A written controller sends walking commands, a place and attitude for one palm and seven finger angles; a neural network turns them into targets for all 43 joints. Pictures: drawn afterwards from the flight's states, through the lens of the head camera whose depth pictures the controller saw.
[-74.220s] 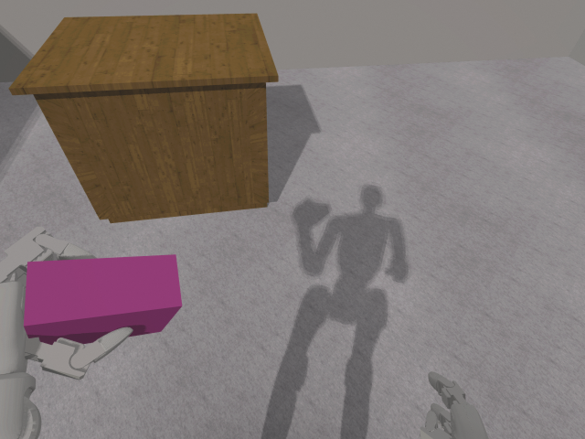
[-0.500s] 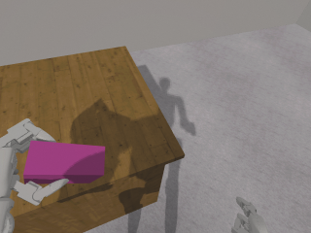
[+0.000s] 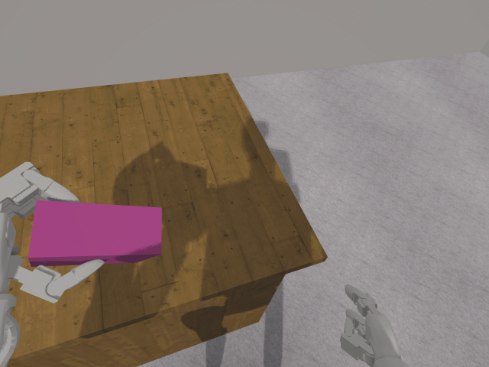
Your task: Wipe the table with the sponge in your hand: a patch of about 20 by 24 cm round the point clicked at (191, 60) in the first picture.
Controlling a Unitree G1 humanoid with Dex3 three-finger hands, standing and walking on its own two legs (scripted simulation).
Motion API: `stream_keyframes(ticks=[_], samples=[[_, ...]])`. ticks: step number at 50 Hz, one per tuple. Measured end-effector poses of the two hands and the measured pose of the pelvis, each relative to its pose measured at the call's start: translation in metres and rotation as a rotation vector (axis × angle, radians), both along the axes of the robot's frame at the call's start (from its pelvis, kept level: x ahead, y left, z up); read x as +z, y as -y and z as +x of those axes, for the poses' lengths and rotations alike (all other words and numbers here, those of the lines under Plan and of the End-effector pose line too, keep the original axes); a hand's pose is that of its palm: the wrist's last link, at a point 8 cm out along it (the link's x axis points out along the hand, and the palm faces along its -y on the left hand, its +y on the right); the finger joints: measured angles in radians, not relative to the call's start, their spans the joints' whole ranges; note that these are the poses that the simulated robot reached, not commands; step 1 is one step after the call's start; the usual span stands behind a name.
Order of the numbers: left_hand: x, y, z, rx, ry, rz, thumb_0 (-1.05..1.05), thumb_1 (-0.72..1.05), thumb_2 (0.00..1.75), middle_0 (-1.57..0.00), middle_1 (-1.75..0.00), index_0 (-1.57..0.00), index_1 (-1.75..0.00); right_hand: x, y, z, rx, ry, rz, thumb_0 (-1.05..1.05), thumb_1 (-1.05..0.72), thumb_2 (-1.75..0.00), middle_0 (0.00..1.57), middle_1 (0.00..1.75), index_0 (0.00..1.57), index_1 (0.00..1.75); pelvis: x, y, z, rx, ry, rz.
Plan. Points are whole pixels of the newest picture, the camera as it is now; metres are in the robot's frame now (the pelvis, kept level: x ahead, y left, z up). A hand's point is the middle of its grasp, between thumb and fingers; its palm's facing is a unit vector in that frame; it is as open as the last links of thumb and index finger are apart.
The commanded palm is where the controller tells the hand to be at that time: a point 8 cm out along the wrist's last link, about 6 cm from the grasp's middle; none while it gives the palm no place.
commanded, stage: come to a stop and stand still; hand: left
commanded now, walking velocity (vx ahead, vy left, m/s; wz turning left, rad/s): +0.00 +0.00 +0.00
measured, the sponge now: (115, 237) +0.24 +0.20 +0.12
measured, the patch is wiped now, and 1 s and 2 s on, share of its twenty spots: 0.00 0.00 0.00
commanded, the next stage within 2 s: look again from close up in 0.12 s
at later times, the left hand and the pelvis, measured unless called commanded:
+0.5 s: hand (68, 250) +0.20 +0.23 +0.16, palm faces +0.36 -0.85 -0.38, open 10.0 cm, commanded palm +0.15 +0.26 +0.18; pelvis -0.01 -0.02 +0.00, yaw +0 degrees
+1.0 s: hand (57, 216) +0.23 +0.25 +0.18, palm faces +0.41 -0.79 -0.45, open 10.0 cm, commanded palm +0.15 +0.25 +0.18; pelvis -0.01 -0.03 +0.00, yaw +0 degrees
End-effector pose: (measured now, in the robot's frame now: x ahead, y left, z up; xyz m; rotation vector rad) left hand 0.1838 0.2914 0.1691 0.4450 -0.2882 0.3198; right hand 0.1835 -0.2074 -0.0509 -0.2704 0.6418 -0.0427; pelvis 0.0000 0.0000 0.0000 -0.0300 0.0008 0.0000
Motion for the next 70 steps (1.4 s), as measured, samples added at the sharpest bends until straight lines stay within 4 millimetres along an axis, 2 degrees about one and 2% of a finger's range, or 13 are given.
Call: stream_keyframes(ticks=[9,17,24,36,46,49,52,58,60,67,70], samples=[[0.000,0.001,-0.008,0.009,-0.010,-0.007,-0.01,-0.54,1.06,-0.76,-1.38,-0.77,-1.37,-0.008,0.007,-0.020,-0.033,-0.041,0.003,0.01,-0.90,-0.90,0.20,0.30,0.20,0.30,0.001,-0.001,-0.006,0.002,0.006,-0.003],[0.001,0.012,-0.015,0.007,-0.026,0.001,-0.01,-0.54,1.06,-0.76,-1.38,-0.77,-1.37,-0.014,0.020,-0.038,-0.066,-0.059,0.009,0.01,-0.90,-0.90,0.20,0.30,0.20,0.30,0.001,0.006,-0.012,0.002,0.011,0.002],[0.003,0.021,-0.019,0.008,-0.029,0.003,-0.01,-0.54,1.06,-0.76,-1.38,-0.77,-1.37,-0.015,0.034,-0.045,-0.086,-0.053,0.011,0.01,-0.90,-0.90,0.20,0.30,0.20,0.30,0.002,0.014,-0.014,0.000,0.014,0.003],[0.000,0.035,-0.017,0.009,-0.046,-0.017,-0.01,-0.54,1.06,-0.76,-1.38,-0.77,-1.37,-0.010,0.051,-0.038,-0.098,-0.025,0.003,0.01,-0.90,-0.90,0.20,0.29,0.20,0.30,0.003,0.025,-0.014,-0.007,0.010,0.005],[0.000,0.037,-0.011,0.011,-0.055,-0.020,-0.01,-0.54,1.06,-0.76,-1.38,-0.77,-1.37,-0.009,0.052,-0.031,-0.099,-0.027,0.001,0.01,-0.90,-0.90,0.20,0.29,0.20,0.30,0.003,0.027,-0.009,-0.007,0.007,0.006],[0.020,0.016,0.003,0.013,0.026,0.134,-0.01,-0.54,1.06,-0.77,-1.37,-0.78,-1.37,-0.012,0.047,-0.031,-0.035,-0.052,-0.022,0.01,-0.90,-0.90,0.20,0.29,0.20,0.30,0.001,0.031,-0.014,0.001,-0.008,0.004],[0.021,0.001,0.011,0.069,0.056,0.077,-0.01,-0.54,1.06,-0.76,-1.38,-0.77,-1.37,-0.014,0.043,-0.031,-0.032,-0.045,0.015,0.01,-0.90,-0.90,0.20,0.29,0.20,0.30,0.001,0.028,-0.015,-0.016,-0.009,0.007],[0.001,0.032,0.003,-0.051,-0.018,0.012,-0.01,-0.53,1.05,-0.76,-1.38,-0.77,-1.38,-0.016,0.036,-0.034,-0.065,-0.028,0.038,0.01,-0.90,-0.90,0.20,0.30,0.20,0.30,0.000,0.017,-0.008,-0.022,-0.012,0.014],[-0.005,0.035,0.000,-0.079,-0.043,0.011,-0.01,-0.53,1.05,-0.76,-1.38,-0.77,-1.38,-0.017,0.034,-0.034,-0.067,-0.043,0.029,0.01,-0.90,-0.90,0.20,0.30,0.20,0.30,-0.001,0.016,-0.005,-0.015,-0.012,0.014],[-0.002,0.010,0.001,0.003,-0.008,0.021,-0.01,-0.54,1.06,-0.76,-1.38,-0.78,-1.37,-0.015,0.026,-0.022,-0.040,-0.063,-0.001,0.01,-0.90,-0.90,0.20,0.30,0.20,0.30,0.000,0.016,0.000,0.002,-0.008,0.009],[0.002,0.007,0.001,0.024,0.031,-0.001,-0.01,-0.54,1.06,-0.76,-1.38,-0.77,-1.37,-0.010,0.023,-0.013,-0.025,-0.038,-0.004,0.01,-0.90,-0.90,0.20,0.30,0.20,0.30,0.000,0.014,0.002,0.000,-0.005,0.007]])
